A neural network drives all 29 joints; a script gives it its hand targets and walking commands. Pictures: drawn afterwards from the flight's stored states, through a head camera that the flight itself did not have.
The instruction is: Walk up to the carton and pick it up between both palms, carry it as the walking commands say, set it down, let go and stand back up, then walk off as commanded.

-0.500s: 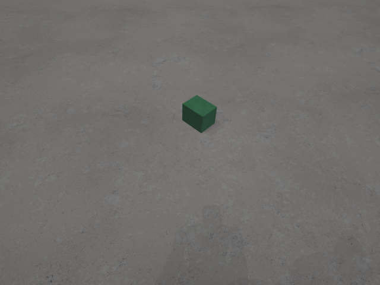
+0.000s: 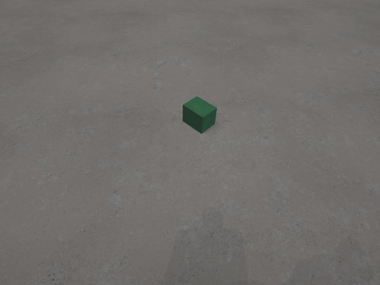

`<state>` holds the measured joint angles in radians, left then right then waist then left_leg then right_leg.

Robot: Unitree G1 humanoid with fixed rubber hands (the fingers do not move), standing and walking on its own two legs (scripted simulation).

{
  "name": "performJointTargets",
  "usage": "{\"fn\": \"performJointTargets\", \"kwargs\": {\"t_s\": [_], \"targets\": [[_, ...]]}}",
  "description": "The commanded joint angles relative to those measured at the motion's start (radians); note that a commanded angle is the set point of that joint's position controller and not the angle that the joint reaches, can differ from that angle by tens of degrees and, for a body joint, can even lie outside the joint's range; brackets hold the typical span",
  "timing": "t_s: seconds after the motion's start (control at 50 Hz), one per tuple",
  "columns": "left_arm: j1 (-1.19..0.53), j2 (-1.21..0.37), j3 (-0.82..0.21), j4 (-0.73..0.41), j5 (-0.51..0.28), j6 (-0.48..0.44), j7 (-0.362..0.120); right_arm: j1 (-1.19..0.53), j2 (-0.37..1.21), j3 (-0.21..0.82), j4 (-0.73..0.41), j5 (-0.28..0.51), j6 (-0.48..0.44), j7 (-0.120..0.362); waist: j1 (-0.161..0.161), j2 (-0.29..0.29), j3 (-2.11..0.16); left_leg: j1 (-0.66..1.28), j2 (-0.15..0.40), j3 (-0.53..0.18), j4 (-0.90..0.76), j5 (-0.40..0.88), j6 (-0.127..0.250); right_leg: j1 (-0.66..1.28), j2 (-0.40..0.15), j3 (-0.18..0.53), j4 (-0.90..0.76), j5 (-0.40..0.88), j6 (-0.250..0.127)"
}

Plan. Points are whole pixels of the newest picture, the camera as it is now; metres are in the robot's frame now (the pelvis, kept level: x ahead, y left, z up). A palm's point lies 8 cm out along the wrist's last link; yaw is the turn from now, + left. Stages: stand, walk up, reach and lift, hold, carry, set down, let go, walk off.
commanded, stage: stand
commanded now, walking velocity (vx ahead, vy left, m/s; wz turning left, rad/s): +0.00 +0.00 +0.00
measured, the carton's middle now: (199, 114) +1.43 -0.09 -0.69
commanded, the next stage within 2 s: walk up in 0.80 s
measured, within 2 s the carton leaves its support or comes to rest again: neither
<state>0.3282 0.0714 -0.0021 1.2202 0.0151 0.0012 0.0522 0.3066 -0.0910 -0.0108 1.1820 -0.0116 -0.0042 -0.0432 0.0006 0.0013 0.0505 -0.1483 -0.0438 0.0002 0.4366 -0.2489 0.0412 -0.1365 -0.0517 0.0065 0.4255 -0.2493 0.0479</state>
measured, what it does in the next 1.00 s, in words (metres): stands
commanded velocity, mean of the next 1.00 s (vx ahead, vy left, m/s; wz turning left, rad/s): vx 0.00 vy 0.00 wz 0.00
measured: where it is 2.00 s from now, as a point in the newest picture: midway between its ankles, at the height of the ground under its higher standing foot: (198, 260)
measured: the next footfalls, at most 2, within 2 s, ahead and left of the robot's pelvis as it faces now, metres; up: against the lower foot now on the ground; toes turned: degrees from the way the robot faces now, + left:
right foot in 1.26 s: +0.11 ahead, -0.16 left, +0.00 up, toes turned -4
left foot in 1.70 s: +0.38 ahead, +0.07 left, +0.00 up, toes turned +7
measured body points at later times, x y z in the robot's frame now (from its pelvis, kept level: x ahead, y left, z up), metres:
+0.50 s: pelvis +0.00 +0.00 +0.00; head +0.00 +0.00 +0.45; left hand -0.06 +0.18 -0.17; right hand -0.03 -0.21 -0.16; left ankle -0.01 +0.09 -0.74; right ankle -0.01 -0.15 -0.74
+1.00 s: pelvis +0.00 -0.01 +0.00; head +0.01 -0.01 +0.45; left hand -0.03 +0.18 -0.16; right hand -0.04 -0.20 -0.17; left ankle -0.01 +0.09 -0.74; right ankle -0.01 -0.15 -0.74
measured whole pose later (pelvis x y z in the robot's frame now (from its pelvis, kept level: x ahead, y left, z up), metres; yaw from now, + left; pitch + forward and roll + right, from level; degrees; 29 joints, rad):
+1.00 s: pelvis +0.00 -0.01 +0.00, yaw +0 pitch -1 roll +0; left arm 0.32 0.08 0.01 1.18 0.01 -0.01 0.04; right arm 0.33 -0.08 0.00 1.17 -0.01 -0.01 -0.04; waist 0.00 0.01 0.03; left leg -0.18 -0.02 0.00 0.44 -0.25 0.02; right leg -0.17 -0.03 0.01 0.44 -0.25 0.03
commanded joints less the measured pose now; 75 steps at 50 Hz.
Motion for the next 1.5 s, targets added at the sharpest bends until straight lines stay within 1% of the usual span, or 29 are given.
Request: {"fn": "performJointTargets", "kwargs": {"t_s": [0.0, 0.02, 0.18, 0.28, 0.3, 0.46, 0.48, 0.6, 0.64, 0.68, 0.84, 0.96, 0.98, 1.0, 1.02, 1.04, 1.06, 1.08, 1.16, 1.18, 1.22, 1.24, 1.26, 1.28, 1.34, 1.36, 1.38, 1.42, 1.48], "targets": [[0.107, 0.071, 0.013, 0.001, 0.004, 0.003, -0.004, 0.059, -0.096, -0.009, -0.033, 0.009, -0.006, -0.004, 0.017, -0.008, 0.123, -0.121, 0.099, -0.106, -0.128, 0.013, -0.004, -0.073, -0.031, 0.014, -0.068, 0.047, -0.045], [0.119, 0.06, 0.011, 0.001, 0.002, 0.006, 0.001, 0.085, -0.037, 0.01, -0.01, 0.003, -0.005, -0.008, 0.017, 0.041, 0.115, -0.093, 0.099, -0.106, -0.145, 0.004, -0.002, -0.077, -0.038, 0.027, -0.058, 0.051, -0.044], [0.12, 0.04, 0.003, -0.006, -0.014, -0.014, -0.002, 0.065, -0.062, -0.002, -0.024, 0.007, -0.011, 0.003, 0.01, -0.046, 0.057, -0.05, 0.109, -0.1, -0.106, 0.114, 0.014, -0.079, -0.036, 0.024, -0.051, 0.087, -0.047], [0.162, 0.091, 0.018, -0.007, -0.008, -0.008, 0.0, 0.063, -0.094, -0.01, -0.017, 0.001, -0.004, -0.001, 0.022, 0.014, 0.084, -0.088, 0.091, -0.074, -0.104, 0.064, -0.002, -0.074, -0.031, 0.037, -0.076, 0.092, -0.044], [0.145, 0.058, 0.006, 0.012, 0.001, -0.007, -0.002, 0.067, -0.129, -0.018, -0.04, 0.004, -0.008, -0.004, 0.004, -0.066, 0.075, -0.029, 0.095, -0.085, -0.099, 0.086, -0.002, -0.108, -0.018, 0.018, -0.072, 0.086, -0.04], [0.151, 0.097, 0.014, -0.01, 0.002, -0.011, -0.003, 0.104, -0.055, 0.007, -0.013, -0.004, -0.01, -0.006, 0.006, 0.054, 0.101, -0.091, 0.114, -0.098, -0.113, 0.034, 0.012, -0.11, -0.047, 0.043, -0.075, 0.075, -0.057], [0.153, 0.065, 0.016, -0.009, -0.006, -0.006, -0.002, 0.111, -0.034, 0.011, -0.018, 0.005, -0.009, 0.002, 0.008, -0.009, 0.101, -0.088, 0.116, -0.116, -0.125, 0.035, 0.002, -0.092, -0.032, 0.035, -0.059, 0.066, -0.053], [0.138, 0.077, 0.013, -0.021, -0.003, -0.009, -0.007, 0.101, -0.103, -0.005, -0.027, 0.0, -0.01, 0.0, 0.009, 0.038, 0.08, -0.093, 0.129, -0.132, -0.152, -0.002, 0.006, -0.109, -0.024, 0.018, -0.051, 0.065, -0.045], [0.128, 0.06, 0.007, -0.014, -0.004, -0.02, 0.002, 0.119, -0.05, 0.008, -0.023, -0.004, -0.008, -0.004, -0.016, -0.05, 0.031, 0.002, 0.118, -0.105, -0.108, 0.102, 0.011, -0.114, -0.03, 0.03, -0.059, 0.096, -0.052], [0.113, 0.025, 0.0, -0.01, -0.007, -0.021, 0.001, 0.103, -0.079, -0.003, -0.024, 0.002, -0.015, -0.007, 0.0, 0.003, 0.028, -0.042, 0.123, -0.101, -0.105, 0.105, 0.015, -0.071, -0.04, 0.041, -0.063, 0.11, -0.055], [0.121, 0.058, 0.015, -0.02, 0.004, -0.011, -0.002, 0.124, -0.006, 0.015, -0.014, -0.001, -0.011, -0.003, 0.005, 0.026, 0.037, -0.045, 0.108, -0.085, -0.106, 0.095, 0.001, -0.067, -0.035, 0.043, -0.059, 0.111, -0.056], [0.122, 0.075, 0.016, -0.017, -0.001, -0.013, -0.016, 0.11, -0.105, -0.01, -0.033, -0.008, -0.017, 0.0, 0.006, -0.03, 0.045, -0.084, 0.109, -0.092, -0.106, 0.099, 0.002, -0.036, -0.027, 0.037, -0.057, 0.128, -0.052], [0.147, 0.173, 0.033, -0.083, 0.038, -0.034, -0.016, 0.162, -0.184, -0.036, -0.057, -0.033, -0.037, 0.013, -0.018, -0.039, -0.058, -0.065, 0.121, -0.134, -0.024, -0.37, 0.028, -0.022, -0.023, 0.054, 0.003, -0.385, -0.111], [0.103, 0.201, 0.041, -0.107, 0.044, -0.032, -0.018, 0.157, -0.168, -0.034, -0.061, -0.033, -0.036, 0.015, -0.012, -0.031, 0.048, -0.114, 0.127, -0.193, -0.012, -0.468, 0.041, -0.148, -0.027, 0.098, 0.026, -0.501, -0.125], [0.053, 0.179, 0.032, -0.13, 0.046, -0.031, -0.026, 0.218, -0.15, -0.029, -0.054, -0.033, -0.035, 0.017, -0.045, -0.006, 0.07, -0.036, 0.138, -0.214, -0.037, -0.519, 0.041, -0.283, -0.007, 0.084, 0.075, -0.546, -0.115], [0.018, 0.163, 0.021, -0.164, 0.041, -0.034, -0.033, 0.24, -0.147, -0.029, -0.048, -0.035, -0.037, 0.016, -0.067, 0.107, 0.132, 0.023, 0.188, -0.292, -0.121, -0.572, 0.083, -0.421, 0.013, 0.035, 0.167, -0.481, -0.094], [-0.007, 0.142, 0.023, -0.184, 0.038, -0.039, -0.039, 0.271, -0.159, -0.034, -0.041, -0.039, -0.04, 0.011, -0.076, 0.124, 0.143, 0.047, 0.267, -0.418, -0.205, -0.6, 0.129, -0.444, 0.06, -0.065, 0.276, -0.346, -0.078], [-0.031, 0.117, 0.011, -0.219, 0.051, -0.044, -0.039, 0.279, -0.194, -0.046, -0.049, -0.034, -0.046, 0.006, -0.1, 0.166, 0.181, 0.058, 0.359, -0.507, -0.256, -0.54, 0.168, -0.522, 0.026, -0.043, 0.39, -0.28, -0.069], [0.022, 0.142, 0.026, -0.258, 0.041, -0.047, -0.057, 0.172, -0.183, -0.04, -0.074, -0.039, -0.034, 0.016, -0.036, 0.15, 0.196, -0.096, 0.345, -0.454, -0.263, -0.55, 0.171, -0.404, -0.002, -0.005, 0.361, -0.311, -0.054], [0.066, 0.139, 0.024, -0.258, 0.033, -0.048, -0.056, 0.135, -0.197, -0.041, -0.087, -0.038, -0.033, 0.016, -0.003, 0.15, 0.201, -0.199, 0.312, -0.334, -0.232, -0.486, 0.139, -0.265, -0.013, -0.026, 0.264, -0.227, -0.042], [0.31, 0.145, 0.04, -0.189, 0.023, -0.061, -0.049, -0.011, -0.178, -0.038, -0.114, -0.028, -0.024, 0.033, 0.154, 0.046, 0.126, -0.453, 0.172, -0.136, 0.001, -0.475, 0.081, 0.163, 0.083, -0.102, 0.122, -0.106, -0.076], [0.426, 0.222, 0.049, -0.147, 0.034, -0.066, -0.04, -0.045, -0.185, -0.033, -0.153, -0.033, -0.02, 0.04, 0.196, -0.112, 0.101, -0.598, 0.057, -0.011, 0.303, -0.499, 0.032, 0.275, -0.01, 0.084, 0.015, -0.265, -0.09], [0.447, 0.285, 0.068, -0.163, 0.045, -0.07, -0.034, -0.015, -0.123, -0.01, -0.2, -0.03, -0.024, 0.046, 0.176, -0.288, 0.118, -0.677, 0.007, 0.04, 0.653, -0.377, -0.016, 0.201, -0.247, 0.485, -0.223, -0.623, -0.137], [0.31, 0.325, 0.072, -0.198, 0.038, -0.06, -0.017, -0.015, -0.14, -0.015, -0.221, -0.036, -0.021, 0.052, 0.115, -0.154, 0.216, -0.711, 0.051, -0.021, 0.754, -0.313, -0.022, 0.076, -0.348, 0.681, -0.341, -0.758, -0.21], [0.193, 0.262, 0.04, -0.212, 0.025, -0.081, -0.008, 0.034, -0.178, -0.032, -0.212, -0.073, -0.026, 0.063, 0.048, -0.037, 0.266, -0.678, 0.157, -0.061, 0.829, -0.158, -0.043, -0.024, -0.354, 0.539, -0.345, -0.57, -0.242], [0.197, 0.257, 0.035, -0.205, 0.024, -0.088, -0.013, 0.052, -0.143, -0.033, -0.211, -0.072, -0.032, 0.069, 0.03, -0.002, 0.285, -0.626, 0.166, -0.071, 0.789, -0.108, -0.045, -0.076, -0.339, 0.44, -0.344, -0.462, -0.197], [0.153, 0.258, 0.033, -0.217, 0.024, -0.094, -0.016, 0.093, -0.147, -0.036, -0.195, -0.058, -0.03, 0.077, 0.0, -0.016, 0.232, -0.555, 0.157, -0.054, 0.749, -0.036, -0.043, -0.1, -0.27, 0.316, -0.335, -0.399, -0.159], [0.193, 0.221, 0.024, -0.209, 0.028, -0.113, -0.022, 0.072, -0.131, -0.031, -0.202, -0.044, -0.027, 0.087, 0.014, -0.054, 0.219, -0.527, 0.124, 0.008, 0.626, 0.048, -0.034, -0.083, -0.199, 0.159, -0.323, -0.179, -0.168], [0.274, 0.203, 0.015, -0.177, 0.027, -0.112, -0.028, -0.011, -0.111, -0.016, -0.241, -0.031, -0.031, 0.088, 0.018, -0.113, 0.203, -0.458, 0.095, 0.065, 0.424, 0.129, -0.028, -0.002, -0.138, 0.013, -0.241, 0.099, -0.151]]}}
